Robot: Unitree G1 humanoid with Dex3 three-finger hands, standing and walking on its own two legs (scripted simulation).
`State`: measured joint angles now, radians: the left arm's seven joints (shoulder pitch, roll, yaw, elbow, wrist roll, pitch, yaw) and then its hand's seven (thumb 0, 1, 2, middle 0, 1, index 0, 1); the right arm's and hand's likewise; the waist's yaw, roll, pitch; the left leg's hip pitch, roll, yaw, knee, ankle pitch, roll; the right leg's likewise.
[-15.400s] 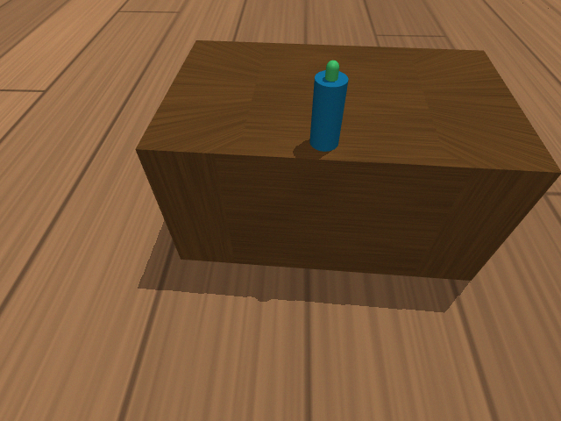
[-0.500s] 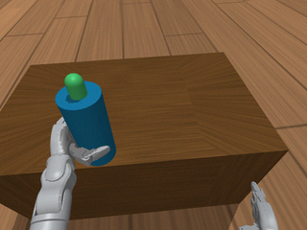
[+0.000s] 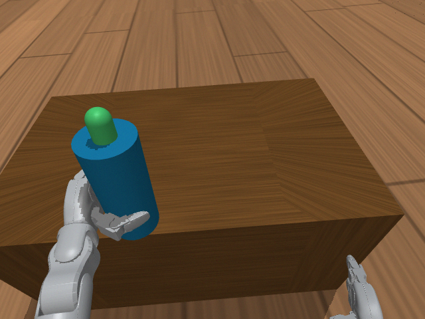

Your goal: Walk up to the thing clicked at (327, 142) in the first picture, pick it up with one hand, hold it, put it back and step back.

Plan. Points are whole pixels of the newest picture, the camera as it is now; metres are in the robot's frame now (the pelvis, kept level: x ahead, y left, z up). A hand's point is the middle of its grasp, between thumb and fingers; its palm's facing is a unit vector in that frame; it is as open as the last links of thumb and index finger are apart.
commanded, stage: hold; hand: left
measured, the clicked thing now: (120, 176) +0.31 +0.16 +0.17
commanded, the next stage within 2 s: crouch in 1.94 s
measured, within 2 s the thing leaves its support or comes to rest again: neither
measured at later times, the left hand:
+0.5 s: hand (121, 193) +0.31 +0.17 +0.12, palm faces +0.12 -0.99 -0.03, open 11.8 cm
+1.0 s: hand (119, 195) +0.30 +0.17 +0.12, palm faces +0.12 -0.99 -0.04, open 11.8 cm
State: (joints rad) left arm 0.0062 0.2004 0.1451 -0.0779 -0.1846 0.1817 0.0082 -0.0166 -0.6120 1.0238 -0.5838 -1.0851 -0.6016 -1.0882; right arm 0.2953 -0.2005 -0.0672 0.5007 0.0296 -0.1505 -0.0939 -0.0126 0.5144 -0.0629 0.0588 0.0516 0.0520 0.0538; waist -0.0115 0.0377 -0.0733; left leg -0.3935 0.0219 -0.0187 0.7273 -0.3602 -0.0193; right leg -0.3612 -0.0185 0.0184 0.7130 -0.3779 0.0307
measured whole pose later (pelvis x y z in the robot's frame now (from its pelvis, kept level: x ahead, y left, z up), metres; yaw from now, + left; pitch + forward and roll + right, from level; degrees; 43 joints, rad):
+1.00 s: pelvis +0.00 +0.00 +0.00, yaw +0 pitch +1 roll +0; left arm 0.01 0.20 0.16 -0.08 -0.18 0.18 -0.01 -0.02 -0.61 1.01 -0.60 -1.07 -0.62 -1.07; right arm 0.26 -0.20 -0.07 0.59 0.02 -0.21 -0.09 -0.01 0.52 -0.06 0.06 0.05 0.05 0.05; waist -0.01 0.04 -0.07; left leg -0.38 0.02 -0.02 0.70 -0.35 -0.02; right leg -0.34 -0.02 0.01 0.68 -0.37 0.03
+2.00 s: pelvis +0.01 +0.00 +0.01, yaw +0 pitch +2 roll +0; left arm -0.02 0.19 0.15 -0.06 -0.19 0.20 -0.02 -0.02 -0.61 1.00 -0.61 -1.06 -0.63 -1.06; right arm 0.23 -0.20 -0.09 0.62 0.02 -0.21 -0.09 -0.01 0.52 -0.06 0.06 0.05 0.05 0.05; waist -0.01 0.04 -0.06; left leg -0.37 0.02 -0.02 0.68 -0.35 -0.02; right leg -0.34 -0.02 0.02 0.67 -0.36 0.03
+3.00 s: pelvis -0.01 +0.01 -0.03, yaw -1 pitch +13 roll -1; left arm -0.49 0.27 0.22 0.82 -0.12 -0.34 -0.01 -0.02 -0.61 0.99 -0.62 -1.04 -0.64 -1.04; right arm 0.33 -0.21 -0.06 0.26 -0.02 -0.08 -0.01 -0.01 0.55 -0.05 0.06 0.05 0.05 0.05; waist -0.10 -0.02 -0.08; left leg -0.75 0.03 -0.02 0.94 -0.42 -0.01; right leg -0.71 0.00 0.03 0.90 -0.42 0.04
